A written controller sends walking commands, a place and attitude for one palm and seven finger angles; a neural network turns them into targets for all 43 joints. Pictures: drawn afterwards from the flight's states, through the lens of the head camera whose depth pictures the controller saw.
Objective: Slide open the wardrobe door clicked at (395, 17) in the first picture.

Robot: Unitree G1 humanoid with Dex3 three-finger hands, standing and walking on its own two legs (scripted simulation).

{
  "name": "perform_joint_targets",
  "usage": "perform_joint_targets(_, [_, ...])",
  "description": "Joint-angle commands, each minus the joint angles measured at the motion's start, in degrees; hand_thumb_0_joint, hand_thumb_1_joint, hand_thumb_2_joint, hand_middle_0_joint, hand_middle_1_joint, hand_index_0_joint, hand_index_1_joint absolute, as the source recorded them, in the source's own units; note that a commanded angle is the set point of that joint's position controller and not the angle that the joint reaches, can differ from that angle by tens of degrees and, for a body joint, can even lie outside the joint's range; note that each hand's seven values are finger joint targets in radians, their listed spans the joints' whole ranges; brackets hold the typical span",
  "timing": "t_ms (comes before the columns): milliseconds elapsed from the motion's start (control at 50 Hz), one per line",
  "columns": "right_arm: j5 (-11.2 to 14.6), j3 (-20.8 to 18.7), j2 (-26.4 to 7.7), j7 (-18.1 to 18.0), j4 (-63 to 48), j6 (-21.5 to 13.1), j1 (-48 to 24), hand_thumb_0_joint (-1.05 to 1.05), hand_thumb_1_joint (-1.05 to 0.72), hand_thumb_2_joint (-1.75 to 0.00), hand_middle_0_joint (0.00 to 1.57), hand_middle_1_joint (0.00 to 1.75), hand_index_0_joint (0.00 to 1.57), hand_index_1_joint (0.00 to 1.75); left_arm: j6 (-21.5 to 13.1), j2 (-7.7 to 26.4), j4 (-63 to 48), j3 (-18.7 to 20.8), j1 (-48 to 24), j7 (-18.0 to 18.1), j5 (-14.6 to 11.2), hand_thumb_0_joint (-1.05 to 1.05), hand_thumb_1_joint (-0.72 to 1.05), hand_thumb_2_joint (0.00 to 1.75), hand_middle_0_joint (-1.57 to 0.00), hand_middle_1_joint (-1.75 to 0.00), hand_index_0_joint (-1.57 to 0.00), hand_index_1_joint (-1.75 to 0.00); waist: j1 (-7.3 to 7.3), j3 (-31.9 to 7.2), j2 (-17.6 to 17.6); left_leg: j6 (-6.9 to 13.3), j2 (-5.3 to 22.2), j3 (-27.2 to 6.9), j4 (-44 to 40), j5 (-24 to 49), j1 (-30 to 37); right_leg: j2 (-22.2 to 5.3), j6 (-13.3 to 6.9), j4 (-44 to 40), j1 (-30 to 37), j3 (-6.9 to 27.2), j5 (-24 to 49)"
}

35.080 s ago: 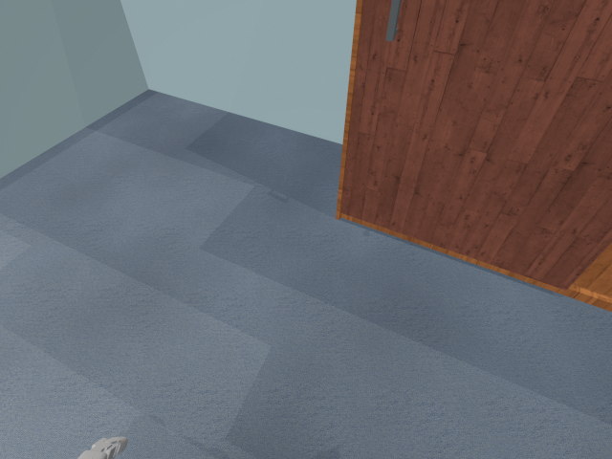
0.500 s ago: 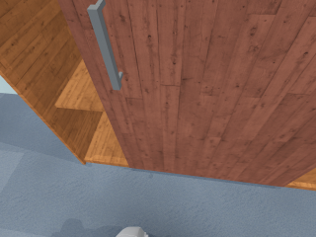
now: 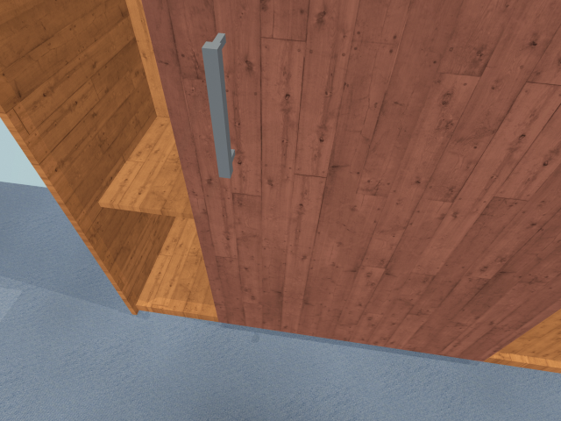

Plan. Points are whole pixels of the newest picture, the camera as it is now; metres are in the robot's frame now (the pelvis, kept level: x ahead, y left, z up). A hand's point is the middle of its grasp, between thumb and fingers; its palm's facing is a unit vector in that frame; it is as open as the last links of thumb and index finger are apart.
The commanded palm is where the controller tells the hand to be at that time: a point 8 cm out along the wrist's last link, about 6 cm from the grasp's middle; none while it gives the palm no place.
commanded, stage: come to a stop and stand still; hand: left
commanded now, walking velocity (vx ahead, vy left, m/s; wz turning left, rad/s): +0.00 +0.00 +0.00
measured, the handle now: (223, 112) +0.52 +0.13 +0.18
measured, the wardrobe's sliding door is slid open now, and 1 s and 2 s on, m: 0.32 0.32 0.32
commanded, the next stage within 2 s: look again from close up in 0.42 s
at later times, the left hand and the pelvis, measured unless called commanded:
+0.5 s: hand out of the picture +0.02 +0.16 -0.17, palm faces +0.04 -0.98 -0.19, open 7.4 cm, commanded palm none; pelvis +0.01 -0.02 +0.00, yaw +0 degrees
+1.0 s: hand out of the picture -0.05 +0.18 -0.18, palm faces +0.02 -0.98 -0.20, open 7.4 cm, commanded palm none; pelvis -0.04 +0.01 -0.01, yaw +0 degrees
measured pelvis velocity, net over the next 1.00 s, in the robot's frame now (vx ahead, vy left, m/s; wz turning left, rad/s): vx -0.04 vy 0.01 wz -0.01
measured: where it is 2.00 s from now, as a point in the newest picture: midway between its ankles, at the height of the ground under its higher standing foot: outside the picture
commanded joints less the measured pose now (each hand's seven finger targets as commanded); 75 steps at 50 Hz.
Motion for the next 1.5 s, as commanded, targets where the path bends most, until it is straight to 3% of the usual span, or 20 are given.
perform_joint_targets(0, [0.52,-0.93,-5.77,-1.02,-1.51,-1.54,2.46,0.00,-0.90,-0.90,0.20,0.30,0.20,0.30,-1.76,3.93,-0.96,0.16,3.32,0.99,-0.25,0.00,0.90,0.90,-0.20,-0.30,-0.20,-0.30,-0.23,1.89,0.54,0.56,6.14,-3.77,-3.72,13.40,-3.86,-4.16,-1.70,-2.81,3.63,3.03,14.69])
perform_joint_targets(40, [0.56,-0.79,-5.66,-1.18,-0.72,-1.60,3.50,0.00,-0.90,-0.90,0.20,0.30,0.20,0.30,-2.10,4.28,-0.65,0.11,3.78,1.27,-0.46,0.00,0.90,0.90,-0.20,-0.30,-0.20,-0.30,-0.50,-0.70,0.27,0.03,5.99,-3.21,-2.58,17.59,-1.76,-4.79,-1.82,-1.91,5.01,2.93,20.99])
perform_joint_targets(100, [0.70,-0.79,-5.24,-1.37,-0.28,-1.48,3.88,0.00,-0.90,-0.90,0.20,0.30,0.20,0.30,-2.21,4.05,-0.48,0.11,3.88,1.62,-0.49,0.00,0.90,0.90,-0.20,-0.30,-0.20,-0.30,-0.63,-0.51,1.08,-0.16,5.93,-2.73,-2.41,18.59,-0.91,-4.69,-1.93,-2.19,5.29,2.88,22.86])
perform_joint_targets(200, [0.70,-0.65,-4.90,-1.39,0.35,-1.24,3.92,0.00,-0.90,-0.90,0.20,0.30,0.20,0.30,-2.07,3.94,-0.41,0.04,3.44,1.81,-0.43,0.00,0.90,0.90,-0.20,-0.30,-0.20,-0.30,-0.65,1.86,0.93,-0.18,5.82,-2.89,-3.73,14.58,-1.73,-4.43,-2.05,-3.91,4.68,3.34,19.46])
perform_joint_targets(460, [0.52,-0.83,-6.75,-1.16,-0.03,-1.20,2.73,0.00,-0.90,-0.90,0.20,0.30,0.20,0.30,-2.25,5.89,-1.25,0.45,1.71,1.68,-0.43,0.00,0.90,0.90,-0.20,-0.30,-0.20,-0.30,-0.54,1.38,1.38,-0.23,5.81,-3.21,-5.04,12.31,-1.65,-4.68,-2.41,-5.70,5.56,3.92,17.05])
perform_joint_targets(480, [1.23,-0.73,-7.42,-0.27,-4.22,-2.60,-3.13,0.00,-0.90,-0.90,0.20,0.30,0.20,0.30,-3.74,4.86,0.42,-0.40,7.74,4.40,0.25,0.00,0.90,0.90,-0.20,-0.30,-0.20,-0.30,2.14,1.90,0.21,-1.21,5.81,0.41,9.21,14.80,-6.68,-8.29,-0.94,-1.05,4.35,7.36,43.88])
perform_joint_targets(500, [1.34,-0.29,-5.77,-0.27,-6.78,-2.36,-0.48,0.00,-0.90,-0.90,0.20,0.30,0.20,0.30,-4.50,8.03,-0.61,0.04,7.06,3.94,0.31,0.00,0.90,0.90,-0.20,-0.30,-0.20,-0.30,-0.91,-0.94,1.95,-1.11,2.88,-0.09,8.54,12.51,-8.61,-9.89,-2.51,2.54,9.67,5.92,59.18])
perform_joint_targets(520, [1.09,-0.48,-4.14,-0.46,-6.21,-2.44,2.62,0.00,-0.90,-0.90,0.20,0.30,0.20,0.30,-4.23,7.63,-1.99,0.08,6.97,3.68,-0.07,0.00,0.90,0.90,-0.20,-0.30,-0.20,-0.30,-1.09,-5.02,1.88,-0.37,2.41,-0.58,5.46,6.08,-6.25,-10.49,-3.38,5.31,10.36,6.79,59.15])
perform_joint_targets(540, [1.19,-0.71,-4.75,-0.57,-5.79,-2.64,4.77,0.00,-0.90,-0.90,0.20,0.30,0.20,0.30,-3.97,6.80,-2.38,-0.40,6.07,3.57,-0.26,0.00,0.90,0.90,-0.20,-0.30,-0.20,-0.30,-1.85,-10.03,2.26,-0.13,3.27,-1.07,4.42,9.95,-4.08,-9.28,-3.60,6.48,11.17,5.25,52.39])
perform_joint_targets(580, [1.20,-0.85,-6.31,-0.75,-6.01,-2.19,4.53,0.00,-0.90,-0.90,0.20,0.30,0.20,0.30,-3.27,5.21,-3.43,-0.77,4.13,3.07,-0.32,0.00,0.90,0.90,-0.20,-0.30,-0.20,-0.30,-1.51,-9.37,-0.45,0.15,5.30,-2.69,3.91,13.56,-2.51,-6.72,-3.11,4.86,7.41,4.09,31.65])
perform_joint_targets(620, [0.78,-0.83,-7.18,-0.75,-6.65,-1.88,3.13,0.00,-0.90,-0.90,0.20,0.30,0.20,0.30,-2.36,4.39,-4.19,-1.05,2.24,2.69,-0.16,0.00,0.90,0.90,-0.20,-0.30,-0.20,-0.30,-0.97,-2.12,0.69,0.69,6.00,-3.76,2.34,13.56,-5.23,-4.83,-2.78,3.39,2.28,3.48,16.26])
perform_joint_targets(660, [0.66,-0.58,-7.33,-0.41,-7.67,-1.51,1.41,0.00,-0.90,-0.90,0.20,0.30,0.20,0.30,-1.66,4.50,-4.60,-1.16,1.92,2.25,0.01,0.00,0.90,0.90,-0.20,-0.30,-0.20,-0.30,-0.60,5.23,2.80,1.07,5.80,-5.01,-1.30,3.29,-9.77,-3.74,-2.52,0.24,-2.46,4.59,1.13])
perform_joint_targets(680, [0.59,-0.53,-7.39,-0.17,-8.04,-1.37,1.27,0.00,-0.90,-0.90,0.20,0.30,0.20,0.30,-1.49,4.66,-4.81,-1.22,2.12,2.12,0.12,0.00,0.90,0.90,-0.20,-0.30,-0.20,-0.30,-0.46,7.65,1.87,1.23,5.45,-5.70,-2.71,-1.77,-11.96,-3.35,-2.48,-0.89,-4.03,5.03,-3.90])
perform_joint_targets(720, [0.41,-0.60,-7.85,0.10,-8.47,-1.26,1.73,0.00,-0.90,-0.90,0.20,0.30,0.20,0.30,-1.24,4.90,-5.22,-1.16,2.81,1.89,0.28,0.00,0.90,0.90,-0.20,-0.30,-0.20,-0.30,-0.40,9.13,1.78,1.45,5.20,-6.44,-4.75,-8.41,-14.21,-2.77,-2.32,-0.99,-4.81,4.80,-7.27])
perform_joint_targets(780, [0.23,-0.96,-8.90,0.24,-8.86,-1.35,2.11,0.00,-0.90,-0.90,0.20,0.30,0.20,0.30,-1.02,4.78,-5.79,-0.98,4.20,1.72,0.37,0.00,0.90,0.90,-0.20,-0.30,-0.20,-0.30,-0.25,8.15,2.77,1.83,5.18,-7.48,-6.56,-13.28,-15.51,-2.16,-2.12,-0.17,-4.59,4.45,-7.82])
perform_joint_targets(860, [0.34,-0.88,-8.82,0.24,-8.90,-1.44,2.74,0.00,-0.90,-0.90,0.20,0.30,0.20,0.30,-1.18,4.57,-6.23,-0.89,5.45,1.61,0.38,0.00,0.90,0.90,-0.20,-0.30,-0.20,-0.30,-0.11,6.00,0.64,2.06,4.89,-7.50,-6.12,-12.99,-15.06,-2.56,-2.02,-0.84,-3.79,4.88,-8.27])
perform_joint_targets(960, [0.42,-0.76,-7.91,0.22,-7.65,-1.44,4.49,0.00,-0.90,-0.90,0.20,0.30,0.20,0.30,-1.38,4.14,-6.19,-0.81,6.40,1.60,0.27,0.00,0.90,0.90,-0.20,-0.30,-0.20,-0.30,-0.35,5.49,1.08,2.06,4.77,-7.14,-5.66,-12.11,-14.34,-2.99,-2.13,-1.73,-4.80,5.45,-9.00])
perform_joint_targets(1180, [0.88,-0.06,-5.74,-0.08,-4.46,-1.96,6.99,0.00,-0.90,-0.90,0.20,0.30,0.20,0.30,-2.10,2.97,-4.36,-0.97,7.97,1.75,-0.13,0.00,0.90,0.90,-0.20,-0.30,-0.20,-0.30,-0.42,3.53,1.05,1.50,4.35,-5.25,-3.12,-3.56,-11.30,-4.08,-2.50,-2.63,-3.38,6.43,-3.98])
perform_joint_targets(1480, [0.95,-0.02,-4.35,-0.29,-2.99,-1.96,5.90,0.00,-0.90,-0.90,0.20,0.30,0.20,0.30,-2.19,2.38,-3.79,-0.86,7.13,1.92,-0.12,0.00,0.90,0.90,-0.20,-0.30,-0.20,-0.30,-0.21,3.80,1.39,0.88,4.42,-4.08,-2.30,1.55,-9.72,-4.33,-2.45,-2.96,-1.94,5.91,1.17])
